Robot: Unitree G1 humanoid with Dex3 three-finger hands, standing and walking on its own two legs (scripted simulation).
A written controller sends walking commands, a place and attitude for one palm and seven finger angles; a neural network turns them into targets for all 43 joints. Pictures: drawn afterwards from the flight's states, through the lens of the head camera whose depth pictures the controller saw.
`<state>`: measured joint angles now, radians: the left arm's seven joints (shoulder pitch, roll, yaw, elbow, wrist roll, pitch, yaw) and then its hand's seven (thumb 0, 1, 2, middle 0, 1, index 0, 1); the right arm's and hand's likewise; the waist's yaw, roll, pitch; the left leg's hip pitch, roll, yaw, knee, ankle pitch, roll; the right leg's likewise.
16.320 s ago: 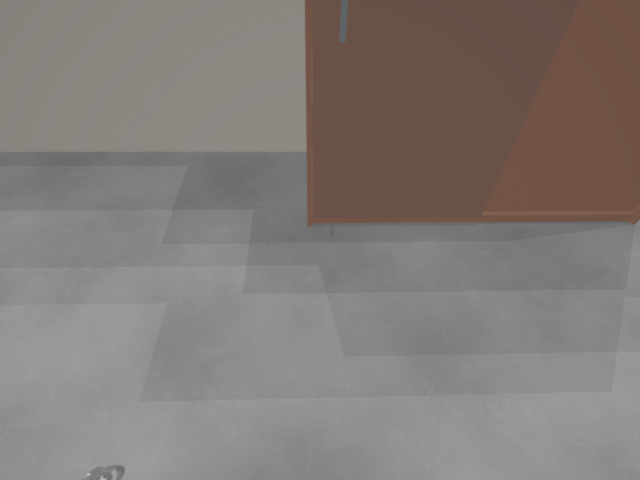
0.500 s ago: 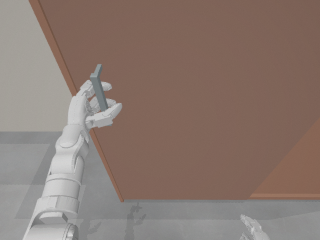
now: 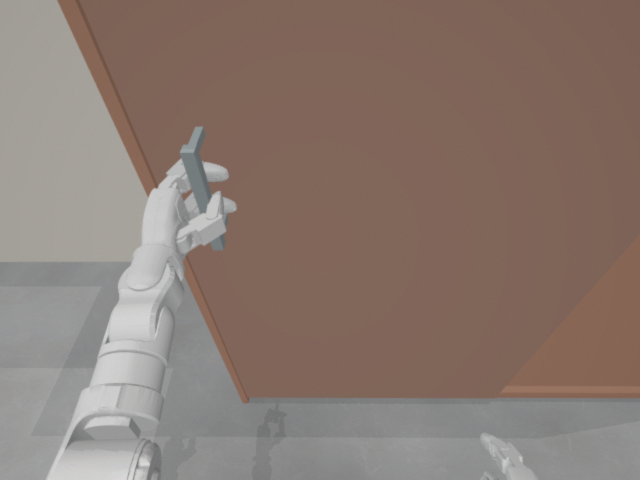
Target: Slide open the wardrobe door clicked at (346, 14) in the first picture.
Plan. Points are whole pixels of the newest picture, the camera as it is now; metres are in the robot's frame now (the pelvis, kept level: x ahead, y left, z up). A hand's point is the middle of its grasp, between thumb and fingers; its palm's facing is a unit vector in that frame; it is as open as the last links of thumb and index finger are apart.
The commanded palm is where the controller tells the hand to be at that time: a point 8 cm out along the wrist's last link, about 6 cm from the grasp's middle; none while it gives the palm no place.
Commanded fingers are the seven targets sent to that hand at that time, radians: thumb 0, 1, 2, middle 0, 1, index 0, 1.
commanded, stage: grip the handle and tug to test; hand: left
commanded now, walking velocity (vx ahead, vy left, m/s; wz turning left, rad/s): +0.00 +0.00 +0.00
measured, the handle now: (208, 193) +0.44 +0.19 +0.13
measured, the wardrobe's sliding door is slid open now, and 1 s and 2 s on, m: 0.00 0.00 0.05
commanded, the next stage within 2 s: tug the door sideways, standing still in 0.38 s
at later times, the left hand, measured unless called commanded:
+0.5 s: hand (218, 223) +0.38 +0.16 +0.14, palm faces +0.06 -1.00 +0.00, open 5.8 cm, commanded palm +0.34 +0.20 +0.14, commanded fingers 0.00 0.90 0.90 -0.45 -1.40 -0.45 -1.40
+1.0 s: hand (222, 219) +0.38 +0.15 +0.14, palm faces +0.13 -0.99 -0.01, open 5.5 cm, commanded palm +0.36 +0.14 +0.14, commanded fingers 0.00 0.90 0.90 -0.45 -1.40 -0.45 -1.40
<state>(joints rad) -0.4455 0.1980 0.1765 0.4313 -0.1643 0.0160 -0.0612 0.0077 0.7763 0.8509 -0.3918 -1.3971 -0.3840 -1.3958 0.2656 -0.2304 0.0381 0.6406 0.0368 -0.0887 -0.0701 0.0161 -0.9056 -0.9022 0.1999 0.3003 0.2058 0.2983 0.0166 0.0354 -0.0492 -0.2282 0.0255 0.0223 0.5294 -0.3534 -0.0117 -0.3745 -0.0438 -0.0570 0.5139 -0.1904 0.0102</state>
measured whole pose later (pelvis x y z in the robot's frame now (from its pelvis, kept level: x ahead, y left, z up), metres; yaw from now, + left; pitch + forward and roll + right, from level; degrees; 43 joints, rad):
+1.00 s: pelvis +0.02 +0.01 +0.00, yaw +3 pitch +3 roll -1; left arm -0.41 0.09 0.05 0.26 -0.11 0.14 0.07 0.02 0.80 0.86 -0.32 -1.39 -0.32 -1.39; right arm 0.22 -0.19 0.05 0.64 0.01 -0.06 -0.06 0.02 -0.91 -0.90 0.20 0.30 0.21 0.30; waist 0.06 0.04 -0.05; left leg -0.23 0.00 -0.02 0.56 -0.39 0.00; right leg -0.35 -0.07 -0.10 0.53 -0.23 0.03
